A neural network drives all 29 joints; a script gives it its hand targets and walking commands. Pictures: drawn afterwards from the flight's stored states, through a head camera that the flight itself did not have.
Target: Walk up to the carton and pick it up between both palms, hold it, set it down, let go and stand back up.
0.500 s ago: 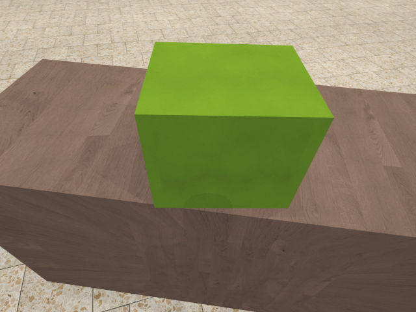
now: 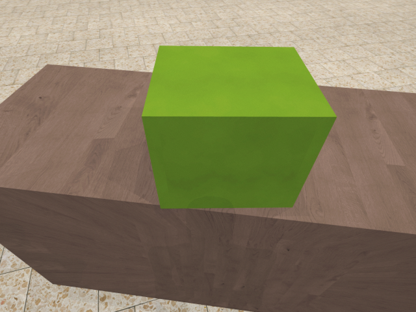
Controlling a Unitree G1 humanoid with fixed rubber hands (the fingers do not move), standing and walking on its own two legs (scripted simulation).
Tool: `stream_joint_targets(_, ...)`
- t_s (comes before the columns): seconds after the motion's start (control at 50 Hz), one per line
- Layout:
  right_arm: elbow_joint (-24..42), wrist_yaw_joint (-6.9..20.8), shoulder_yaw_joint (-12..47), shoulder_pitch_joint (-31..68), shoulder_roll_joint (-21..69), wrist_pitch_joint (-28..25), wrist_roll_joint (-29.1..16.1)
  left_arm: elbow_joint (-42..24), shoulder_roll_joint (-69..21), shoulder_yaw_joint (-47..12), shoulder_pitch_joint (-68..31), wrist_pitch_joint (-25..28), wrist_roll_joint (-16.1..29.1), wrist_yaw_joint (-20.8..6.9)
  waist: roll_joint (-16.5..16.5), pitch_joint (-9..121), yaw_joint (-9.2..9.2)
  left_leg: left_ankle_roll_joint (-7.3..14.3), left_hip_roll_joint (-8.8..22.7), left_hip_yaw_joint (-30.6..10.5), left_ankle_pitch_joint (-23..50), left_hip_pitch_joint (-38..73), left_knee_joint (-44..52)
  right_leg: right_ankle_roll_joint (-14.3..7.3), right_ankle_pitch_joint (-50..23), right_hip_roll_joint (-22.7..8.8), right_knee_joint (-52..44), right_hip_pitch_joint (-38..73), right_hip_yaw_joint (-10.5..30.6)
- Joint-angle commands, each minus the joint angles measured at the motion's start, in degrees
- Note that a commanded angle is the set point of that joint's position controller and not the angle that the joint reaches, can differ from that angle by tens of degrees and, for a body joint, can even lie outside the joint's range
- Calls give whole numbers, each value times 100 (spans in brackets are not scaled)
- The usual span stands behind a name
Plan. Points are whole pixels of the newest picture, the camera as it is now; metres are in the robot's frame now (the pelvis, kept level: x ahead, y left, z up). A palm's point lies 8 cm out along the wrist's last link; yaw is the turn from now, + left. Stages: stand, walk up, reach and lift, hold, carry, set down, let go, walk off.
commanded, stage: stand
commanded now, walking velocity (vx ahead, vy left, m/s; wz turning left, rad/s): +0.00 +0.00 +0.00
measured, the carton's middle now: (227, 128) +0.46 -0.03 +0.12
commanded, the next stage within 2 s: none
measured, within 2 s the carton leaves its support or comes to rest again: neither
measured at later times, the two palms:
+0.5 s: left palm out of the picture -0.07 +0.19 -0.15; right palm out of the picture -0.08 -0.20 -0.15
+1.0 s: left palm out of the picture -0.08 +0.18 -0.15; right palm out of the picture -0.08 -0.21 -0.15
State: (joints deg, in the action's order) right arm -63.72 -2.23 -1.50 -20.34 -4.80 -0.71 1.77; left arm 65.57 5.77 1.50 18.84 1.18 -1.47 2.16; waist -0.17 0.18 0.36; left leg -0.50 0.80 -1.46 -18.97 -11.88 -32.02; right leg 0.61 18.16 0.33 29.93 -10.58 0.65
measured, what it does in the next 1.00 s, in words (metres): stands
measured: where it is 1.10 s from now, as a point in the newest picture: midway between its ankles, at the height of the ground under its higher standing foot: outside the picture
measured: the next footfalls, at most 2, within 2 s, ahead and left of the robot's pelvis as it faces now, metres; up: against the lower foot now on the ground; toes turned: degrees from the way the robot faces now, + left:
none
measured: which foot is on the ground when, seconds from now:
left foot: down 0.00-1.00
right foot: down 0.00-1.00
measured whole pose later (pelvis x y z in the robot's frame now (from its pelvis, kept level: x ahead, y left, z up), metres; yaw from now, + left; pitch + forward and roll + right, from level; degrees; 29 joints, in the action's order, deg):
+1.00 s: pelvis -0.05 -0.01 +0.00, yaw +1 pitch -1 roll +0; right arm -64.3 -2.0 -1.2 -19.9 -5.3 0.7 1.1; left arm 64.0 4.7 1.4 19.8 -0.1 -1.3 2.1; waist 0.0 -0.9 -0.2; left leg -1.4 0.3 -2.3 -13.1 -15.2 -29.2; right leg 0.1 13.9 0.0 29.9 -14.9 0.4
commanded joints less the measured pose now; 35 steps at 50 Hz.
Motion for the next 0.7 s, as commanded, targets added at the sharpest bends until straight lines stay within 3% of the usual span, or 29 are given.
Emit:
stream_joint_targets(0.0, 13, -37, -72, -562, -546, -16, -3, 1, 449, 60, 499, 17, 1, 35, -97, -590, 2, 242, 370, -400, 1491, -342, 676, -185, -1376, -385, -579, -176, 373)
stream_joint_targets(0.36, -108, -30, 4, -527, -511, 76, -18, 121, 349, -32, 557, -71, 4, 31, -57, -779, -9, 241, 311, -467, 311, -600, 957, -190, -515, -359, -751, -453, 435)
stream_joint_targets(0.58, -66, -8, 15, -526, -509, 100, -27, 10, 414, -33, 564, -80, 14, 21, 19, -760, -29, 228, 267, -450, 86, -639, 942, -222, -60, -386, -884, -710, 547)
stream_joint_targets(0.62, -45, -3, 6, -607, -502, 110, -68, -36, 291, -44, 525, -92, 15, 26, 40, -771, -110, 209, 252, -485, 78, -629, 995, -218, -117, -424, -887, -767, 533)
stream_joint_targets(0.66, -16, 5, 0, -516, -528, 102, -60, -48, 337, -10, 641, -101, 21, 39, -159, -763, -31, 202, 294, -574, 9, -717, 1117, -163, -343, -367, -744, -642, 419)
stream_joint_targets(0.68, -16, 5, -1, -517, -523, 96, -66, -50, 339, -4, 697, -103, 5, 35, -103, -724, -16, 217, 319, -635, -91, -776, 1176, -166, -346, -354, -743, -552, 390)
